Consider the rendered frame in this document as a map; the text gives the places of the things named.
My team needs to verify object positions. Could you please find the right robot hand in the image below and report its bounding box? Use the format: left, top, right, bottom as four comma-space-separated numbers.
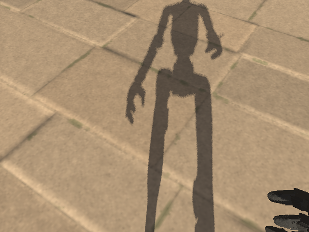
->
265, 188, 309, 232

